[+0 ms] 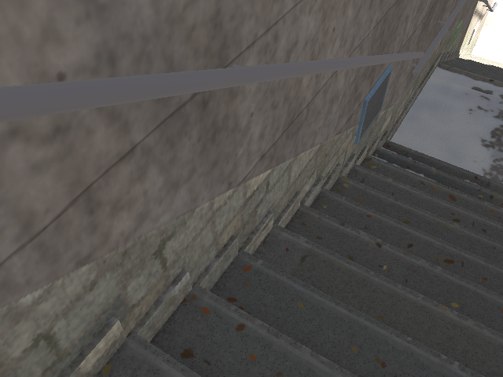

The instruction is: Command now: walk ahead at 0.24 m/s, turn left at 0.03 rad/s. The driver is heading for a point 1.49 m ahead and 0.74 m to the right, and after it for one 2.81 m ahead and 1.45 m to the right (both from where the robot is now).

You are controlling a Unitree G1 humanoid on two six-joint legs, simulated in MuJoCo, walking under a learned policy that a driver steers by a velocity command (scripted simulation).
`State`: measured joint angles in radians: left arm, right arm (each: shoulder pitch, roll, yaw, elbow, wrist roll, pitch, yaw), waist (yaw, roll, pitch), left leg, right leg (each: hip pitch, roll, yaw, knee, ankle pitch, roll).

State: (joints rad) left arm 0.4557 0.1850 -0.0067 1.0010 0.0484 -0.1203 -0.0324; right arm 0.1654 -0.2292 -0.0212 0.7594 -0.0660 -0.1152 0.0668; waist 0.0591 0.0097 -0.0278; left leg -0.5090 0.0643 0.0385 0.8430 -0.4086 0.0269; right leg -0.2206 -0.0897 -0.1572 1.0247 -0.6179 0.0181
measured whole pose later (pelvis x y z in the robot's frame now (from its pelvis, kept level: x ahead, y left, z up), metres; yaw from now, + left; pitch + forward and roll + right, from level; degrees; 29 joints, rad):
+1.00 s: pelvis +0.20 -0.09 -0.12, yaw -32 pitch +6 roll +1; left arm 0.33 0.26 0.04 0.72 0.04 -0.04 -0.04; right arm 0.19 -0.25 -0.01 0.69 -0.07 -0.05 -0.02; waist 0.03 -0.02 -0.10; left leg -0.34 -0.06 0.02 0.52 -0.29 0.08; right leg -0.51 0.14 0.24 0.80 -0.45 -0.05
